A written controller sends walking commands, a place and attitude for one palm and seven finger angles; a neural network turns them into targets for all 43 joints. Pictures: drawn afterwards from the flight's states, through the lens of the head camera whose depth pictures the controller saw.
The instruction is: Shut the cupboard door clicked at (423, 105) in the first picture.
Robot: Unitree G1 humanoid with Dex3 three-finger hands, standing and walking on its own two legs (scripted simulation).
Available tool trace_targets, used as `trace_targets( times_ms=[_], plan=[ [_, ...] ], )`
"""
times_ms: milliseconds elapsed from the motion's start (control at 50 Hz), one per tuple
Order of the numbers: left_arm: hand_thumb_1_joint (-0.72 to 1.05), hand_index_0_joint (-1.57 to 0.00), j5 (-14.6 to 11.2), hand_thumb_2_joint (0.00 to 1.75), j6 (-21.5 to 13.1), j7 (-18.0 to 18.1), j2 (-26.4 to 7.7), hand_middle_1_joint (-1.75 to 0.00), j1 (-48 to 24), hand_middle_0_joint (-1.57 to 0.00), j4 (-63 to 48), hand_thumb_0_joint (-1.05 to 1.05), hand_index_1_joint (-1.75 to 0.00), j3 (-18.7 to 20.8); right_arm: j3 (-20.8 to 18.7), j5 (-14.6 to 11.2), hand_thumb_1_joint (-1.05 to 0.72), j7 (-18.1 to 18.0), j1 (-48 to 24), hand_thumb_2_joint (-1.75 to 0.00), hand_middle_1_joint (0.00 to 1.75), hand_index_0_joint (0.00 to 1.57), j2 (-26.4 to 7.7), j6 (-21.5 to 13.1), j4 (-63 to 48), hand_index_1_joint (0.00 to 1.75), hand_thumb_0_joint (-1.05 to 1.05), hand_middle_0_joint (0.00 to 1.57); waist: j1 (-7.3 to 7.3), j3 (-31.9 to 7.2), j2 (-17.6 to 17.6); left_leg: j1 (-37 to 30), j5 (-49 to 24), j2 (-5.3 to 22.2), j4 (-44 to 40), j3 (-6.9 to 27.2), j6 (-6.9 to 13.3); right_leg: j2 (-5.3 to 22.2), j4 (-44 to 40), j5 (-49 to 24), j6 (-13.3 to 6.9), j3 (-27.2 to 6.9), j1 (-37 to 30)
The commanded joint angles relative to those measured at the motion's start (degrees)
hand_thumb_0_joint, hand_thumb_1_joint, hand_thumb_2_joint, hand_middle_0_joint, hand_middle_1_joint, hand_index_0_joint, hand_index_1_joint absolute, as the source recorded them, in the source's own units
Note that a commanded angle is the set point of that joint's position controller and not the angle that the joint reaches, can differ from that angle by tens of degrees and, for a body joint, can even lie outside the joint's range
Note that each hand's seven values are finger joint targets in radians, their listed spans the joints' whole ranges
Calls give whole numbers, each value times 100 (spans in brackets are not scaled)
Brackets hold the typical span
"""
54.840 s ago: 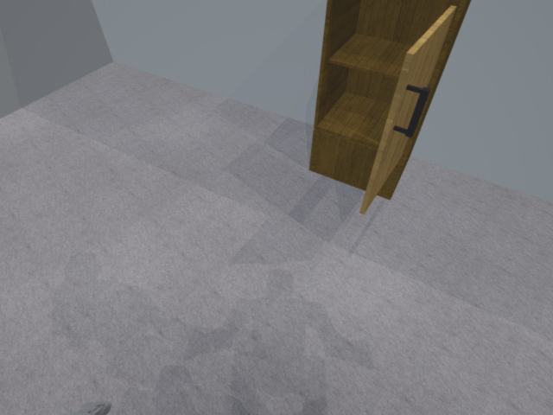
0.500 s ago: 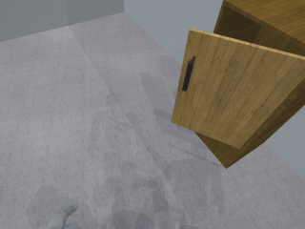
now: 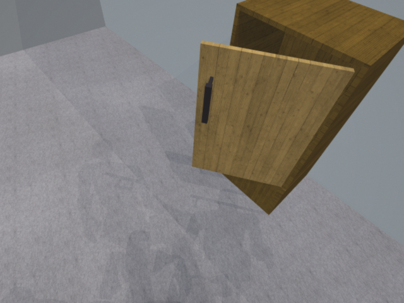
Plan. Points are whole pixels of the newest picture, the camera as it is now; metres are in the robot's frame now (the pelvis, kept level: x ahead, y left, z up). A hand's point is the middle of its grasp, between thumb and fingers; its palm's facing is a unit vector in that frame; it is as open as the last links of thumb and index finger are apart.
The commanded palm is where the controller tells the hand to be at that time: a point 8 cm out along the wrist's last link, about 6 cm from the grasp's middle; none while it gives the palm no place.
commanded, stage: turn to face it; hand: left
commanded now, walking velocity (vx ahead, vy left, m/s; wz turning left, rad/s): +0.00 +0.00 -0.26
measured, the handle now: (207, 100) +0.69 +0.03 -0.04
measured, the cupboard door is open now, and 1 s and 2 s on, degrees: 34 34 34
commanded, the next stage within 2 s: take the last steps up to it in 0.08 s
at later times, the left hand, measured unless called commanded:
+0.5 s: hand out of the picture +0.08 +0.15 -0.15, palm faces -0.07 -0.98 -0.20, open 7.4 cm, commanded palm none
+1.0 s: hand (173, 241) +0.28 +0.08 -0.16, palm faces -0.13 -0.97 -0.21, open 7.4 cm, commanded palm none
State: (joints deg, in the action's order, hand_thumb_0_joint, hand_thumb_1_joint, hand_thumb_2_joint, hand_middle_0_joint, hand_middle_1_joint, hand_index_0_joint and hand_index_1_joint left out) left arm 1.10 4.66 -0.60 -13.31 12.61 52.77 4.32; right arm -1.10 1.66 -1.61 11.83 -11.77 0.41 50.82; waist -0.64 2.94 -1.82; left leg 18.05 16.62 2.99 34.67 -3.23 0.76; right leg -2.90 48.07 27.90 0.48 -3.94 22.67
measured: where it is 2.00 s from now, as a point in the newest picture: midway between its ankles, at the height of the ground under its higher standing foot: outside the picture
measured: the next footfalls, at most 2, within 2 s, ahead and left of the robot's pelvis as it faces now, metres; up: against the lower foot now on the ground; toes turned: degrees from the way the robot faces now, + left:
right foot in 0.30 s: +0.01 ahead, -0.14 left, +0.00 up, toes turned -7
left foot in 0.62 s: +0.15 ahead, +0.08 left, +0.00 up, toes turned -1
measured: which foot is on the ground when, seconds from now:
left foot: down 0.00-0.30, up 0.32-0.60, down 0.62-0.94, up 0.96-1.00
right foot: up 0.00-0.28, down 0.30-0.62, up 0.64-0.92, down 0.94-1.00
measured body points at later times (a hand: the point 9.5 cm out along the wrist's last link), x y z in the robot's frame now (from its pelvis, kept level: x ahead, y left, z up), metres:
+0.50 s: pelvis +0.03 -0.03 +0.01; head +0.04 -0.04 +0.46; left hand +0.09 +0.20 -0.14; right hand +0.02 -0.29 -0.14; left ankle +0.06 +0.09 -0.68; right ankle -0.03 -0.13 -0.73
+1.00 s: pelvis +0.17 -0.09 +0.00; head +0.20 -0.11 +0.44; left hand +0.29 +0.14 -0.14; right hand +0.09 -0.30 -0.17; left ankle +0.12 +0.07 -0.71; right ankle +0.19 -0.19 -0.73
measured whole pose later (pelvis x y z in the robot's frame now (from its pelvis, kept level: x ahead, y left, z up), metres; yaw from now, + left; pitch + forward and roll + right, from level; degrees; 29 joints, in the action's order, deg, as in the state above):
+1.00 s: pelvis +0.17 -0.09 +0.00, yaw -9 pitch -1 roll +0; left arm 1.3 -1.6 -0.9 -9.8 9.7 57.2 3.4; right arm -1.9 1.3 -0.5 20.9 -9.6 0.9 63.0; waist 1.1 3.7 1.8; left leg 12.3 29.7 5.3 43.1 -3.9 -0.8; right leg 1.2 34.7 15.3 -2.1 5.1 18.7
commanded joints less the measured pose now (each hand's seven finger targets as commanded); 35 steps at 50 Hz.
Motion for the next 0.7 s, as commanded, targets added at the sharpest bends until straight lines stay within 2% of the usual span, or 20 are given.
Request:
trace_targets(
  times_ms=[0,60,160,180,220,240,260,280,300,320,360,400,500,540,560,580,600,620,640,680],
  plan=[
    [90,-20,15,90,-183,-68,-466,-30,-146,-20,-471,0,-30,164,-220,50,-90,-130,172,-90,30,20,-1107,-93,-275,30,0,20,44,-268,1048,-665,-2014,1571,-1721,1184,778,315,1554,-49,125,183,726],
    [90,-20,-2,90,-152,-84,-321,-30,-201,-20,-425,0,-30,93,-216,30,-90,-138,380,-90,30,20,-1033,-82,-91,30,0,20,130,-436,1198,-1029,-2713,1377,-1532,658,715,307,720,-130,157,444,398],
    [90,-20,-4,90,-186,-47,-220,-30,-316,-20,-352,0,-30,11,-306,24,-90,-88,637,-90,30,20,-1125,-23,206,30,0,20,256,-521,1340,-1037,-2666,1509,-1369,637,766,227,-583,-221,52,712,-315],
    [90,-20,-14,90,-196,-47,-202,-30,-186,-20,-300,0,-30,16,-315,21,-90,-82,600,-90,30,20,-1134,-7,223,30,0,20,201,-570,1303,-940,-2256,1501,-1316,623,705,208,-959,-476,20,745,-607],
    [90,-20,12,90,-221,-71,-297,-30,187,-20,-143,0,-30,53,-331,-12,-90,-61,497,-90,30,20,-1148,21,250,30,0,20,27,-643,1002,-384,-527,1332,-1151,476,438,163,-2118,-1140,-57,816,-1507],
    [90,-20,43,90,-263,-54,-562,-30,403,-20,-71,0,-30,105,-325,-50,-90,-12,416,-90,30,20,-982,25,233,30,0,20,-109,-540,480,314,445,1027,-716,256,213,479,-2795,-911,-201,327,-2150],
    [90,-20,94,90,-328,-15,-1022,-30,659,-20,16,0,-30,196,-251,-94,-90,23,278,-90,30,20,-622,13,101,30,0,20,-253,-383,-876,1464,1623,277,428,-490,-173,1649,-3553,141,-729,-1323,-2614],
    [90,-20,57,90,-338,14,-1332,-30,847,-20,56,0,-30,245,-202,-38,-90,79,-239,-90,30,20,-571,18,-142,30,0,20,-517,0,-1260,2003,2020,-50,1747,-301,-255,2385,-4055,593,-1316,-2261,-2124],
    [90,-20,43,90,-406,68,-1135,-30,759,-20,60,0,-30,227,-253,-17,-90,74,-316,-90,30,20,-675,32,-116,30,0,20,-373,223,-1218,2277,1538,70,2433,183,-215,2261,-4113,734,-1483,-2394,-1837],
    [90,-20,32,90,-456,92,-921,-30,546,-20,61,0,-30,188,-273,-19,-90,94,-261,-90,30,20,-714,11,-47,30,0,20,-226,377,-1209,2364,1198,166,2692,308,-209,2118,-4084,604,-1493,-2192,-1709],
    [90,-20,45,90,-529,106,-653,-30,142,-20,-15,0,-30,106,-271,14,-90,172,63,-90,30,20,-605,-34,142,30,0,20,76,299,-746,1830,668,285,2559,168,-265,1731,-3815,-215,-1308,-1109,-1404],
    [90,-20,33,90,-614,88,-609,-30,161,-20,14,0,-30,76,-242,13,-90,209,214,-90,30,20,-448,-40,215,30,0,20,140,224,-605,1375,360,239,2085,-33,-313,1530,-3773,-872,-1204,-628,-1225],
    [90,-20,43,90,-659,56,-636,-30,476,-20,300,0,-30,94,-210,-4,-90,220,156,-90,30,20,-303,-150,175,30,0,20,58,231,-576,689,293,101,576,-204,-215,1527,-3624,-1022,-1258,-657,-1265],
    [90,-20,25,90,-644,49,-604,-30,408,-20,387,0,-30,102,-201,2,-90,177,553,-90,30,20,-309,-223,320,30,0,20,282,201,-479,-158,-150,5,-246,-309,-193,1355,-3187,-953,-1107,-531,-968],
    [90,-20,-9,90,-620,33,-518,-30,353,-20,367,0,-30,99,-201,12,-90,141,928,-90,30,20,-412,-281,467,30,0,20,416,59,-120,-944,-369,-47,-722,-290,-177,1131,-2696,-895,-963,-345,-571],
    [90,-20,-32,90,-603,1,-244,-30,491,-20,337,0,-30,45,-263,50,-90,86,1383,-90,30,20,-751,-347,652,30,0,20,539,-166,844,-1835,-107,580,-1183,689,77,658,-1582,-800,-714,-74,151],
    [90,-20,-65,90,-615,-33,16,-30,572,-20,225,0,-30,-24,-373,142,-90,21,2040,-90,30,20,-1330,-363,746,30,0,20,704,-481,1956,-2493,172,2027,-1817,2519,706,93,14,104,-414,746,1056],
    [90,-20,6,90,-635,-46,-157,-30,204,-20,62,0,-30,-31,-374,113,-90,-21,2167,-90,30,20,-1434,-295,735,30,0,20,785,-363,1466,-2012,658,2429,-2215,3081,1087,118,987,621,-438,464,1266],
    [90,-20,48,90,-600,-32,-179,-30,0,-20,32,0,-30,-23,-338,102,-90,-60,2012,-90,30,20,-1351,-299,715,30,0,20,704,-219,1577,-1788,476,2424,-2225,3026,1154,349,1693,416,-437,287,1591],
    [90,-20,43,90,-590,-104,-151,-30,-194,-20,103,0,-30,16,-211,76,-90,-69,1444,-90,30,20,-844,-340,572,30,0,20,477,192,1081,-1068,-148,1994,-2350,2034,938,696,1707,-320,-325,196,1400]
  ],
)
